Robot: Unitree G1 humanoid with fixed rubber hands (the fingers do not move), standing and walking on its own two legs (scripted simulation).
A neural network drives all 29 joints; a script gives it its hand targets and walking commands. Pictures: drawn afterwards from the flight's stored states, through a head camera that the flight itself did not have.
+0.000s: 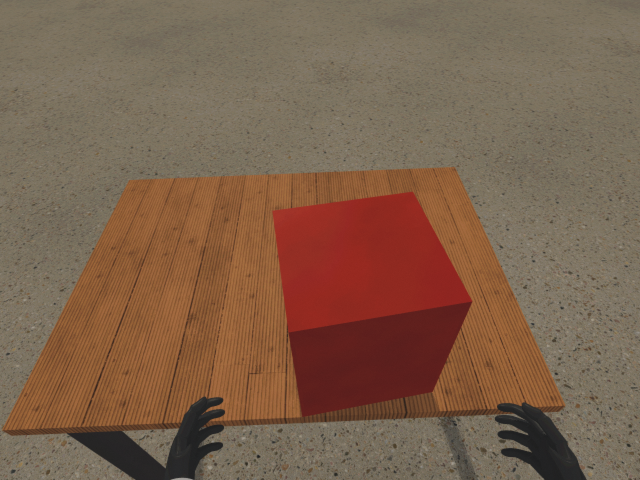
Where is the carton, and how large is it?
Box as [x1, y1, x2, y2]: [272, 192, 471, 416]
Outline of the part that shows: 412,192 272,211 289,338 302,416 432,391 471,303 471,300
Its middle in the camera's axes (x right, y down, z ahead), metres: +0.05 +0.10 +0.59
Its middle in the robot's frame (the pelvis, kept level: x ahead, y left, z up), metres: +0.37 -0.03 -0.02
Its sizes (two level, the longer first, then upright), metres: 0.210 0.200 0.250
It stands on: a table, 0.64 m high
